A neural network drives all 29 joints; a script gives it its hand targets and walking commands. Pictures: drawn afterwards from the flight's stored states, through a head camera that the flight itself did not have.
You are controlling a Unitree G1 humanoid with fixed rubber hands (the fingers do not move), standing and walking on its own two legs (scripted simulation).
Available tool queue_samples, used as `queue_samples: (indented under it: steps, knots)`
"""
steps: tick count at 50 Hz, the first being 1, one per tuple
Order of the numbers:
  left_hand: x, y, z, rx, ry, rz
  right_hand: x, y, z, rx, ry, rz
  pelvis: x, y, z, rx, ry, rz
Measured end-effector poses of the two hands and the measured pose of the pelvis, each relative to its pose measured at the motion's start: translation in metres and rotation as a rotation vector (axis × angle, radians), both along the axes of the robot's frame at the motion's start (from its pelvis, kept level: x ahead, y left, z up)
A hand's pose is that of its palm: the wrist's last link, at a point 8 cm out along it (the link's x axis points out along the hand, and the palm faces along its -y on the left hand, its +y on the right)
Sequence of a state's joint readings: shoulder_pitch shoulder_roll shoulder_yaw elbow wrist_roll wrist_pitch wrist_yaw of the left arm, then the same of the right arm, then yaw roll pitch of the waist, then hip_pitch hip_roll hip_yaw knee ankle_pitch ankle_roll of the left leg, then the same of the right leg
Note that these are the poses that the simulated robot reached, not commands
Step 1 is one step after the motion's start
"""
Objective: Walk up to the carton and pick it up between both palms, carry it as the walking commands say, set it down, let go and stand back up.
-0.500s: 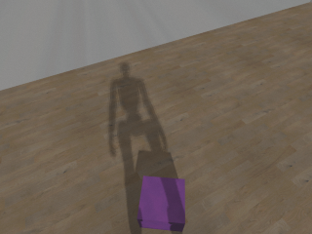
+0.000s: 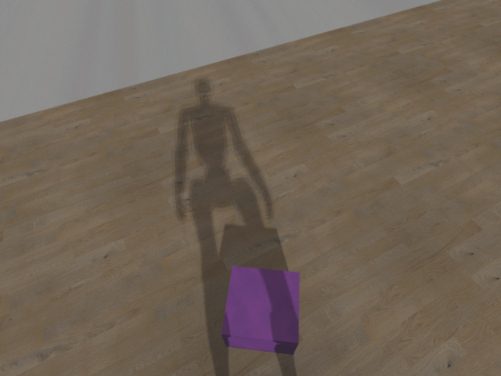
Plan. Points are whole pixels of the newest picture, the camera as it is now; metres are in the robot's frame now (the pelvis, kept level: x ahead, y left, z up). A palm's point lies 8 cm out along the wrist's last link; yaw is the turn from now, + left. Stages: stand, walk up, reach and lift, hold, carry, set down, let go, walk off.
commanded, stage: reach and lift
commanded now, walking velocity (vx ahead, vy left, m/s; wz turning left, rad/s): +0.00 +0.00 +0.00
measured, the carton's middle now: (262, 309) +0.43 +0.00 -0.67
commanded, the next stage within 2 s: none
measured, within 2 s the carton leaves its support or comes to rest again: neither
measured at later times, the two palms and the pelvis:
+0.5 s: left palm out of the picture +0.15 +0.20 -0.16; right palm out of the picture +0.15 -0.22 -0.16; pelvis -0.03 -0.02 -0.04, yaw +0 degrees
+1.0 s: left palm (166, 312) +0.28 +0.21 -0.18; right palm (373, 322) +0.26 -0.22 -0.18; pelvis -0.08 -0.01 -0.08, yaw +0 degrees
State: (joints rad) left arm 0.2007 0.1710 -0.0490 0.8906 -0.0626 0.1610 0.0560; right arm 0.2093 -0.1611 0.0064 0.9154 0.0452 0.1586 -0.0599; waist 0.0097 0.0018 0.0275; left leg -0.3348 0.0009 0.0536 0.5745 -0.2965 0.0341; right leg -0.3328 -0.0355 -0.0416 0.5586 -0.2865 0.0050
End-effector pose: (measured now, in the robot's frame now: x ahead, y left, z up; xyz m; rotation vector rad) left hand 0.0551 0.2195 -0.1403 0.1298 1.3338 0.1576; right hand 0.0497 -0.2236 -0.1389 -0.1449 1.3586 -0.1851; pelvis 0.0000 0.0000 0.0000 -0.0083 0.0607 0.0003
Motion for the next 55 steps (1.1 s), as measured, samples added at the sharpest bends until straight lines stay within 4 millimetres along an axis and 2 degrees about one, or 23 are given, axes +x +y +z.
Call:
queue_samples:
  steps: [2,4,5,7,9,13,16,20,24,28,34,37,46,55]
  knots:
    - [0.049,0.007,0.003,0.010,-0.045,-0.044,0.048,-0.011,0.004,-0.011,-0.056,0.009,-0.006,-0.001,-0.006,0.002,0.032,-0.002]
    - [0.088,0.011,0.010,0.021,-0.044,-0.067,0.090,-0.018,0.013,-0.013,-0.085,0.013,-0.009,-0.002,-0.009,0.002,0.064,-0.005]
    - [0.102,0.011,0.014,0.024,-0.033,-0.070,0.105,-0.020,0.017,-0.011,-0.084,0.014,-0.009,-0.003,-0.010,0.001,0.080,-0.005]
    - [0.117,0.008,0.020,0.015,-0.001,-0.067,0.120,-0.020,0.022,-0.002,-0.053,0.015,-0.006,-0.005,-0.010,-0.001,0.105,-0.002]
    - [0.117,0.002,0.022,-0.001,0.025,-0.056,0.121,-0.016,0.022,0.010,-0.015,0.029,-0.001,-0.007,-0.007,0.001,0.125,-0.002]
    - [0.092,-0.010,0.014,-0.035,0.067,-0.037,0.106,-0.004,0.015,0.038,0.008,0.051,0.007,-0.013,-0.005,0.007,0.170,0.001]
    - [0.076,-0.017,0.003,-0.053,0.073,-0.033,0.093,0.002,0.002,0.056,0.007,0.051,0.004,-0.016,-0.012,0.009,0.208,0.000]
    - [0.075,-0.018,-0.011,-0.051,0.020,-0.063,0.089,0.006,-0.015,0.065,-0.045,0.040,-0.007,-0.020,-0.026,0.006,0.252,-0.001]
    - [0.092,-0.017,-0.018,-0.041,-0.083,-0.097,0.096,0.004,-0.022,0.065,-0.135,0.029,-0.021,-0.023,-0.040,0.006,0.267,0.000]
    - [0.110,-0.017,-0.021,-0.040,-0.133,-0.119,0.105,0.002,-0.021,0.063,-0.197,0.016,-0.036,-0.024,-0.049,0.009,0.243,-0.010]
    - [0.123,-0.012,-0.025,-0.046,-0.175,-0.116,0.110,0.005,-0.021,0.058,-0.237,0.000,-0.052,-0.022,-0.056,0.013,0.210,-0.018]
    - [0.134,-0.008,-0.029,-0.044,-0.199,-0.114,0.120,0.007,-0.027,0.052,-0.256,-0.003,-0.061,-0.020,-0.062,0.010,0.209,-0.017]
    - [0.197,-0.007,-0.040,-0.038,-0.290,-0.134,0.181,0.006,-0.042,0.026,-0.356,0.001,-0.080,-0.009,-0.079,0.005,0.294,-0.008]
    - [0.260,-0.022,-0.048,-0.041,-0.387,-0.153,0.230,0.004,-0.052,0.033,-0.448,-0.031,-0.081,-0.005,-0.087,0.005,0.430,-0.011]
